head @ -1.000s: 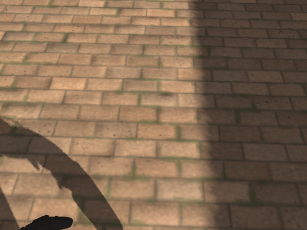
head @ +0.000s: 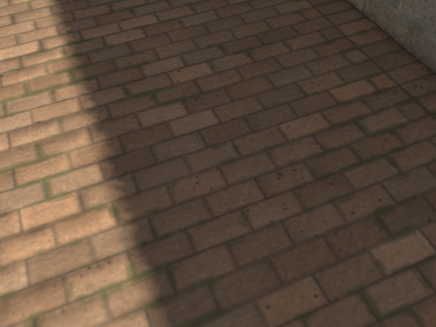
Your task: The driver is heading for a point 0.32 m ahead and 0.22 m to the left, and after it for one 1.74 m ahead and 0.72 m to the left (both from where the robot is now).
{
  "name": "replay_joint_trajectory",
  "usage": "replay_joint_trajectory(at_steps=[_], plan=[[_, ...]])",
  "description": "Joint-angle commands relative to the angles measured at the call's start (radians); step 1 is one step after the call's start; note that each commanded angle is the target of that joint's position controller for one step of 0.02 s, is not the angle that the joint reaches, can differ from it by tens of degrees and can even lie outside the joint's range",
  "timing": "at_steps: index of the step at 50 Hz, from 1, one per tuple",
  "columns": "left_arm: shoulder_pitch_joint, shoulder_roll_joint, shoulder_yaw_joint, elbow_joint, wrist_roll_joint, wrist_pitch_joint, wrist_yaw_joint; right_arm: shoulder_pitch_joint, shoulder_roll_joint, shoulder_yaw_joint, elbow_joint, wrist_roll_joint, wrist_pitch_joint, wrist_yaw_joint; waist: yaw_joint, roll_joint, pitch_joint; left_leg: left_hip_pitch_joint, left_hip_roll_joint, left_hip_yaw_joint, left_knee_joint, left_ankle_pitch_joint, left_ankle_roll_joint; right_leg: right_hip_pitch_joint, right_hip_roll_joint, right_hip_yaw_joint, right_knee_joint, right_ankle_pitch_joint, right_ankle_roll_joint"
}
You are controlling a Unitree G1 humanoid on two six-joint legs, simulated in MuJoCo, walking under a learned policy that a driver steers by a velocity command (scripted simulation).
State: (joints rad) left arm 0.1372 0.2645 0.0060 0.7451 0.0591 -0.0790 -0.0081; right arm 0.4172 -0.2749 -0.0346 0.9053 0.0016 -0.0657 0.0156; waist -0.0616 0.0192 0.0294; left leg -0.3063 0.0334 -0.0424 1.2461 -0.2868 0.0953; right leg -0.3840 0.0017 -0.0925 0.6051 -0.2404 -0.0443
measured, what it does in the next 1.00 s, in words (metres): walks ahead, turning left: left foot, then right foot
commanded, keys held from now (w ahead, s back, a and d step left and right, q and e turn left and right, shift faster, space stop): w+q+shift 0.70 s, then w+shift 0.30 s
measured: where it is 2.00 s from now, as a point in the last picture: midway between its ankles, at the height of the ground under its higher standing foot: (6, 90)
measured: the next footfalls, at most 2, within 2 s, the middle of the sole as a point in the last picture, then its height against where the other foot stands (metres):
left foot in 0.32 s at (190, 318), level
right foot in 0.74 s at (180, 195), level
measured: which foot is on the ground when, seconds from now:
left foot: up 0.00-0.30, down 0.32-0.74, up 0.76-1.00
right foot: down 0.00-0.32, up 0.34-0.72, down 0.74-1.00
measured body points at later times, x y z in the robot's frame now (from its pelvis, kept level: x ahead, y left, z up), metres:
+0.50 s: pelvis +0.47 +0.08 +0.00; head +0.49 +0.07 +0.45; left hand +0.55 +0.36 -0.08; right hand +0.60 -0.19 -0.14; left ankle +0.46 +0.08 -0.73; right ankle +0.52 -0.09 -0.63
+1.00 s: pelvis +0.89 +0.24 +0.01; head +0.90 +0.26 +0.46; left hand +0.63 +0.40 -0.11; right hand +1.23 +0.24 -0.05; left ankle +0.86 +0.39 -0.66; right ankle +0.92 +0.10 -0.73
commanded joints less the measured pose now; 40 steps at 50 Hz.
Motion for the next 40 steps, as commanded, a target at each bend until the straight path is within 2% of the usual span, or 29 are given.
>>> replay_joint_trajectory(at_steps=[1, 3, 5, 6, 9, 11, 12, 13, 14, 15, 16, 17, 18, 19, 20, 21, 23, 25, 27, 30, 32, 33, 34, 35, 36, 37, 38, 39, 40], plan=[[0.161, 0.096, 0.044, 0.018, -0.019, -0.029, 0.008, -0.023, -0.056, -0.017, -0.081, -0.02, 0.023, 0.019, 0.065, -0.09, -0.028, -0.347, 0.095, -0.033, 0.053, 0.049, -0.006, 0.288, -0.294, 0.333, -0.399, -0.031, -0.092], [0.179, 0.063, 0.038, 0.056, -0.043, -0.048, 0.003, -0.109, -0.029, -0.015, -0.118, -0.026, 0.051, 0.032, 0.046, -0.086, 0.03, -0.414, 0.12, -0.022, 0.022, 0.063, -0.015, 0.275, -0.273, 0.201, -0.444, 0.096, -0.07], [0.181, 0.044, 0.034, 0.075, -0.048, -0.057, 0.003, -0.197, -0.015, -0.009, -0.157, -0.027, 0.06, 0.046, 0.039, -0.078, 0.056, -0.455, 0.108, 0.026, -0.034, 0.164, -0.018, 0.271, -0.213, 0.041, -0.476, 0.242, -0.036], [0.181, 0.056, 0.035, 0.079, -0.044, -0.063, 0.002, -0.24, 0.002, 0.002, -0.19, -0.026, 0.057, 0.053, 0.03, -0.111, 0.075, -0.443, 0.111, 0.048, -0.098, 0.225, -0.016, 0.239, -0.211, -0.018, -0.48, 0.336, -0.036], [0.178, 0.085, 0.04, 0.092, -0.041, -0.066, 0.011, -0.361, -0.023, 0.012, -0.232, -0.02, 0.051, 0.073, 0.03, -0.043, 0.112, -0.35, 0.059, 0.152, -0.362, 0.367, 0.017, 0.243, -0.159, -0.16, -0.519, 0.498, -0.003], [0.218, 0.139, 0.047, 0.101, -0.045, -0.066, 0.024, -0.395, -0.039, 0.014, -0.244, -0.023, 0.047, 0.083, 0.027, -0.039, 0.099, -0.24, -0.013, 0.23, -0.489, 0.418, 0.05, 0.314, -0.177, -0.2, -0.471, 0.855, 0.02], [0.24, 0.171, 0.053, 0.1, -0.044, -0.057, 0.033, -0.363, -0.059, 0.01, -0.231, -0.021, 0.046, 0.081, 0.007, -0.06, 0.059, -0.185, -0.059, 0.261, -0.503, 0.392, 0.064, 0.38, -0.186, -0.204, -0.39, 1.08, 0.031], [0.233, 0.208, 0.063, 0.091, -0.04, -0.042, 0.043, -0.29, -0.083, 0.003, -0.212, -0.018, 0.048, 0.075, -0.038, -0.096, 0.01, -0.109, -0.094, 0.269, -0.507, 0.333, 0.077, 0.422, -0.205, -0.2, -0.277, 1.251, 0.039], [0.201, 0.24, 0.073, 0.076, -0.033, -0.022, 0.052, -0.153, -0.121, -0.013, -0.177, -0.018, 0.049, 0.067, -0.117, -0.12, -0.068, 0.035, -0.123, 0.254, -0.5, 0.273, 0.099, 0.423, -0.227, -0.187, -0.095, 1.352, 0.037], [0.149, 0.259, 0.081, 0.056, -0.025, -0.002, 0.054, 0.049, -0.166, -0.038, -0.119, -0.019, 0.051, 0.053, -0.214, -0.127, -0.157, 0.239, -0.135, 0.21, -0.502, 0.206, 0.134, 0.361, -0.246, -0.159, 0.165, 1.347, 0.024], [0.125, 0.254, 0.084, 0.048, -0.019, 0.011, 0.041, 0.205, -0.211, -0.068, -0.066, -0.015, 0.052, 0.028, -0.263, -0.063, -0.206, 0.445, -0.13, 0.128, -0.573, 0.133, 0.168, 0.221, -0.195, -0.151, 0.522, 1.005, 0.016], [0.089, 0.121, 0.054, 0.027, -0.011, 0.002, 0.018, 0.118, -0.267, -0.093, -0.064, 0.008, 0.065, 0.005, -0.17, 0.187, -0.083, 0.49, -0.032, -0.065, -0.618, 0.152, 0.201, -0.091, 0.012, -0.126, 0.922, -0.083, 0.038], [0.201, 0.096, 0.036, -0.102, -0.033, -0.021, 0.016, 0.04, -0.392, -0.113, -0.118, -0.031, 0.076, 0.006, -0.027, 0.287, -0.271, 0.762, 0.18, -0.624, -0.766, 0.121, 0.43, -0.444, 0.072, 0.074, 1.168, -0.275, 0.081], [0.126, 0.135, 0.026, -0.115, -0.02, -0.049, 0.02, 0.021, -0.346, -0.115, -0.154, -0.027, 0.078, -0.003, -0.07, 0.07, -0.285, 0.732, 0.236, -0.814, -0.97, -0.139, 0.426, -0.528, 0.017, 0.194, 1.105, -0.198, 0.062], [0.084, 0.157, 0.026, -0.109, -0.022, -0.061, 0.018, -0.005, -0.27, -0.1, -0.138, -0.025, 0.07, -0.013, -0.028, -0.071, -0.11, 0.537, 0.217, -0.761, -1.036, -0.188, 0.363, -0.511, -0.035, 0.202, 0.969, -0.131, 0.054], [0.056, 0.146, 0.023, -0.111, -0.012, -0.057, 0.018, -0.037, -0.23, -0.088, -0.123, -0.022, 0.058, -0.016, 0.028, -0.127, -0.028, 0.368, 0.174, -0.669, -1.037, -0.1, 0.32, -0.438, -0.073, 0.196, 0.858, -0.116, 0.06], [0.075, 0.129, 0.014, -0.102, 0.017, -0.011, 0.018, -0.079, -0.192, -0.069, -0.128, -0.015, 0.024, -0.022, 0.099, -0.142, 0.032, 0.124, 0.088, -0.505, -1.037, 0.08, 0.29, -0.299, -0.112, 0.193, 0.733, -0.136, 0.093], [0.027, 0.103, 0.005, -0.131, 0.019, 0.019, 0.011, -0.083, -0.19, -0.065, -0.133, -0.007, -0.002, -0.015, 0.109, -0.122, 0.058, -0.026, 0.02, -0.403, -1.064, 0.137, 0.276, -0.226, -0.136, 0.157, 0.559, -0.133, 0.119], [-0.107, 0.073, -0.011, -0.19, 0.005, 0.02, -0.003, -0.076, -0.199, -0.071, -0.138, -0.008, -0.013, -0.012, 0.074, -0.085, 0.087, -0.109, -0.036, -0.342, -1.087, 0.2, 0.247, -0.166, -0.129, 0.116, 0.35, 0.039, 0.129], [-0.196, 0.054, -0.021, -0.224, -0.03, 0.015, -0.012, -0.036, -0.213, -0.086, -0.135, 0.001, -0.014, 0.002, 0.004, -0.017, 0.045, -0.049, -0.064, -0.319, -1.06, 0.364, 0.174, -0.052, -0.071, 0.09, 0.093, 0.315, 0.106], [-0.218, 0.078, -0.014, -0.238, -0.036, 0.011, -0.009, -0.011, -0.224, -0.093, -0.131, 0.003, -0.012, 0.003, -0.019, 0.013, 0.018, 0.052, -0.037, -0.347, -1.016, 0.461, 0.147, -0.015, -0.045, 0.099, 0.001, 0.339, 0.089], [-0.204, 0.095, -0.008, -0.238, -0.036, 0.008, -0.005, -0.013, -0.227, -0.095, -0.133, 0.002, -0.009, -0.001, -0.012, 0.021, 0.005, 0.098, -0.03, -0.361, -0.976, 0.5, 0.127, 0.021, -0.032, 0.112, -0.051, 0.317, 0.083], [-0.154, 0.124, 0.004, -0.224, -0.035, 0.006, 0.002, -0.023, -0.241, -0.099, -0.137, -0.001, -0.008, -0.006, 0.012, 0.025, -0.03, 0.142, -0.029, -0.373, -0.901, 0.609, 0.105, 0.09, -0.007, 0.118, -0.081, 0.264, 0.076], [-0.045, 0.172, 0.025, -0.193, -0.037, 0.002, 0.013, -0.037, -0.268, -0.104, -0.141, -0.009, -0.007, -0.006, 0.068, 0.021, -0.107, 0.175, -0.034, -0.369, -0.76, 0.731, 0.081, 0.208, 0.02, 0.119, -0.072, 0.162, 0.064], [0.149, 0.209, 0.047, -0.146, -0.036, -0.002, 0.027, -0.08, -0.293, -0.106, -0.143, -0.015, -0.011, -0.002, 0.19, 0.006, -0.203, 0.142, -0.055, -0.328, -0.543, 0.771, 0.06, 0.398, 0.013, 0.092, -0.07, 0.103, 0.05], [0.371, 0.266, 0.073, -0.099, -0.017, -0.008, 0.048, -0.112, -0.218, -0.084, -0.159, -0.02, -0.025, -0.001, 0.285, -0.041, -0.306, 0.0, -0.094, -0.27, -0.242, 0.604, 0.046, 0.627, -0.115, 0.202, -0.044, -0.105, 0.02], [0.433, 0.332, 0.087, -0.08, 0.024, -0.011, 0.055, -0.08, -0.043, -0.038, -0.202, -0.005, -0.034, -0.005, 0.232, -0.308, -0.358, -0.29, -0.204, -0.178, 0.057, -0.197, 0.028, 0.8, -0.378, 0.647, -0.189, -0.465, -0.035], [0.307, 0.334, 0.097, -0.087, 0.01, -0.006, 0.039, 0.015, -0.066, -0.02, -0.225, 0.007, -0.03, -0.003, 0.124, -0.445, -0.383, -0.443, -0.174, -0.139, 0.168, -0.174, 0.033, 0.76, -0.448, 1.081, -0.377, -0.602, -0.123], [0.186, 0.206, 0.079, -0.11, -0.001, -0.002, 0.027, -0.054, -0.124, -0.025, -0.186, -0.02, -0.011, -0.007, 0.117, -0.221, -0.215, -0.475, -0.082, -0.106, 0.171, -0.055, 0.033, 0.609, -0.397, 0.923, -0.377, -0.653, -0.13]])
